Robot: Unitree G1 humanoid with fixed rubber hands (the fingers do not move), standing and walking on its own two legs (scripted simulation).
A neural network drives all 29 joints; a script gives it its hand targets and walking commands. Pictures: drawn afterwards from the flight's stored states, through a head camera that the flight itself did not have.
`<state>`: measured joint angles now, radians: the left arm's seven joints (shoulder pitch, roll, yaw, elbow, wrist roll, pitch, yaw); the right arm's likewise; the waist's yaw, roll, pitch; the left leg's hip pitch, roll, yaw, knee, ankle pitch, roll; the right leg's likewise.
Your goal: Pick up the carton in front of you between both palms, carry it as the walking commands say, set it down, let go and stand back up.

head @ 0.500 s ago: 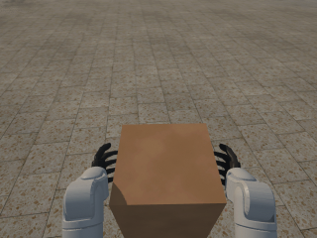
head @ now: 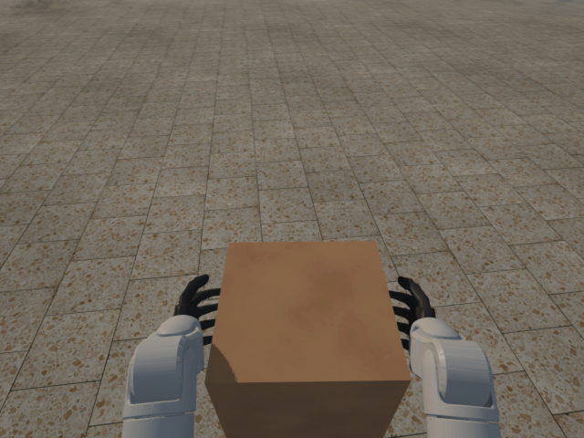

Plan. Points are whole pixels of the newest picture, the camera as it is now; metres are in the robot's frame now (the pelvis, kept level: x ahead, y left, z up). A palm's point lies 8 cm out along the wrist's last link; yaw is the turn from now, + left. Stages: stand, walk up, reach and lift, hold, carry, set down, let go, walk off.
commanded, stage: carry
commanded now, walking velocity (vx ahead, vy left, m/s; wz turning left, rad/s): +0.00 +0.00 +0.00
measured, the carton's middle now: (303, 350) +0.28 +0.00 -0.01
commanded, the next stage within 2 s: hold in 0.92 s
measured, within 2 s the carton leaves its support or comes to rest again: neither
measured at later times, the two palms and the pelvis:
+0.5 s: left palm (193, 327) +0.29 +0.16 +0.04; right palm (406, 329) +0.29 -0.14 +0.04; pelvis -0.01 +0.01 +0.00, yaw +0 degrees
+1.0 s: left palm (186, 330) +0.28 +0.16 +0.04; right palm (403, 331) +0.28 -0.13 +0.04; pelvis -0.01 +0.01 +0.01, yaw +3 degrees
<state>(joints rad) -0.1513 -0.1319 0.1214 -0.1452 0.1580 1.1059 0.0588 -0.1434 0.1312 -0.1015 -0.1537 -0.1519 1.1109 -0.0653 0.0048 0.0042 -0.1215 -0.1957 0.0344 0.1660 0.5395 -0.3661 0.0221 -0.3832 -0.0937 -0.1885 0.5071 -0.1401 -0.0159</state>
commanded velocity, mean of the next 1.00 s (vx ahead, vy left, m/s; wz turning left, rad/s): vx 0.00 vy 0.00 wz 0.00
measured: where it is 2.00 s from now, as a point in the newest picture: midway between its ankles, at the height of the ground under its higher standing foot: outside the picture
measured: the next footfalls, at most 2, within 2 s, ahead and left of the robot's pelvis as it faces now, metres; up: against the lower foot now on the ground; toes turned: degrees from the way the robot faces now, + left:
none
